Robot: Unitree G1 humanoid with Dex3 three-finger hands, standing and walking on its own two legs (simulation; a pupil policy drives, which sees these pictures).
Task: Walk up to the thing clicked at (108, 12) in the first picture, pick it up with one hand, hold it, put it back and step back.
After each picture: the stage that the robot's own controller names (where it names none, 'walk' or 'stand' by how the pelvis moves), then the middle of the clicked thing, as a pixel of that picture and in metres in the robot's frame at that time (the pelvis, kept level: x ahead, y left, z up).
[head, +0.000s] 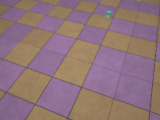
stand; (108, 15) +1.93 -0.38 -0.72
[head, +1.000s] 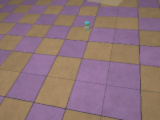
walk; (87, 26) +1.82 +0.04 -0.69
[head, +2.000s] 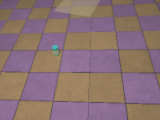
walk; (55, 50) +1.21 +0.36 -0.70
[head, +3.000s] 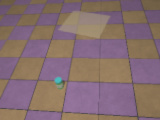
walk; (59, 83) +0.82 +0.31 -0.72
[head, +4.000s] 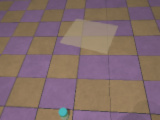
walk; (63, 114) +0.49 +0.23 -0.72
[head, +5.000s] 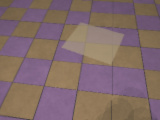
stand; out of the picture +0.36 +0.19 -0.70
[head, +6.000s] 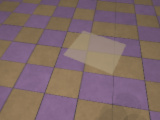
stand; out of the picture +0.33 +0.17 -0.72
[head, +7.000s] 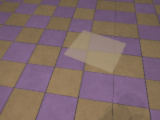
stand; out of the picture +0.34 +0.18 -0.73
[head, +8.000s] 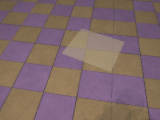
stand; out of the picture +0.33 +0.19 -0.73
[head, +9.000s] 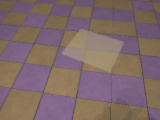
stand; out of the picture +0.32 +0.19 -0.73
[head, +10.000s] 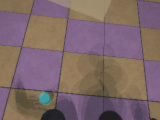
go down; (45, 99) +0.36 +0.20 -0.54
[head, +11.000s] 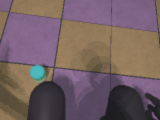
go down; (39, 74) +0.40 +0.23 -0.32
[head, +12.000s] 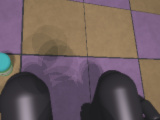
close in; (2, 65) +0.38 +0.26 -0.25
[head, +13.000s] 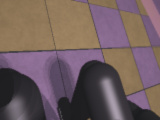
close; out of the picture +0.38 +0.28 -0.21
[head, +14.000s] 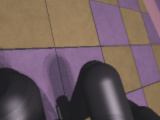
lift; out of the picture +0.37 +0.28 -0.22
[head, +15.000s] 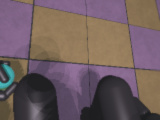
lift; (1, 79) +0.30 +0.27 -0.13
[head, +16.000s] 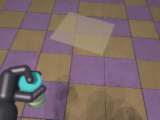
hold; (33, 90) +0.32 +0.17 +0.02
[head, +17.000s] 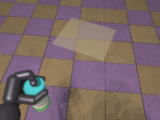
hold; (37, 94) +0.31 +0.17 -0.01
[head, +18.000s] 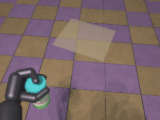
hold; (38, 92) +0.32 +0.17 -0.01
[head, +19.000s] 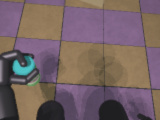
crouch; (28, 72) +0.38 +0.20 -0.08
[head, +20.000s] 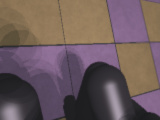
lower; out of the picture +0.37 +0.26 -0.23
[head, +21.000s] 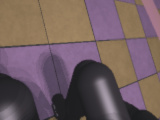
lower; out of the picture +0.40 +0.30 -0.23
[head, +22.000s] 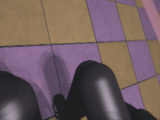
lower; out of the picture +0.39 +0.30 -0.23
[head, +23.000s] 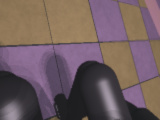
lower; out of the picture +0.39 +0.30 -0.23
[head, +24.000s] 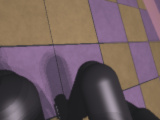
loosen; out of the picture +0.38 +0.30 -0.23
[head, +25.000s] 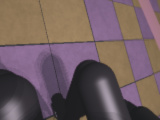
withdraw; out of the picture +0.37 +0.28 -0.23
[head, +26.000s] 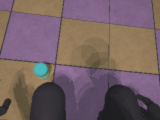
walk; (42, 71) +0.42 +0.22 -0.37
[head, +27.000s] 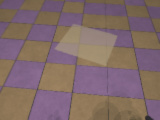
stand; out of the picture +0.34 +0.17 -0.66
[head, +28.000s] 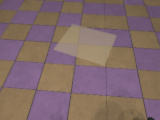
stand; out of the picture +0.34 +0.19 -0.67
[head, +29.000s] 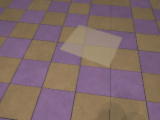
stand; out of the picture +0.35 +0.18 -0.70
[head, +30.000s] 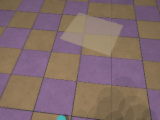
walk; out of the picture +0.38 +0.16 -0.71
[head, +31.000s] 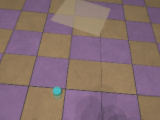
walk; (57, 93) +0.55 +0.16 -0.71
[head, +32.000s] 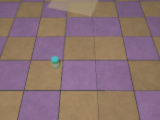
walk; (55, 62) +0.86 +0.28 -0.69
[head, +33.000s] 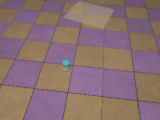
stand; (66, 66) +0.97 +0.19 -0.71
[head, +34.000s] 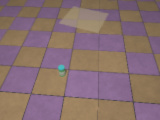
stand; (61, 70) +0.97 +0.22 -0.73
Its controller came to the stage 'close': yes
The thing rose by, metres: 0.70
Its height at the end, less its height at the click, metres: +0.00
